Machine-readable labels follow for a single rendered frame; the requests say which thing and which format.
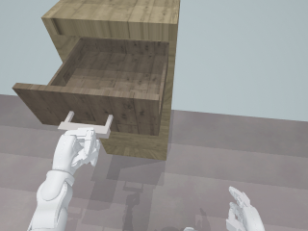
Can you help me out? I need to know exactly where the cabinet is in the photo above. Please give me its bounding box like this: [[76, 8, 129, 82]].
[[41, 0, 181, 161]]

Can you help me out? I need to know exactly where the handle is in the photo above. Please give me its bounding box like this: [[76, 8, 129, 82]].
[[58, 111, 114, 139]]

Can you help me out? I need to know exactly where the robot left forearm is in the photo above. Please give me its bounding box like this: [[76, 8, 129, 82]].
[[27, 169, 75, 231]]

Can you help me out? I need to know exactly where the robot right hand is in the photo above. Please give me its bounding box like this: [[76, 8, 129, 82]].
[[226, 186, 265, 231]]

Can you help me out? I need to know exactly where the drawer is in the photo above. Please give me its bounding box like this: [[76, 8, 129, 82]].
[[12, 37, 169, 137]]

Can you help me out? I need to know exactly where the robot left hand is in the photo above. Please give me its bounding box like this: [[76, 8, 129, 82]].
[[52, 127, 101, 175]]

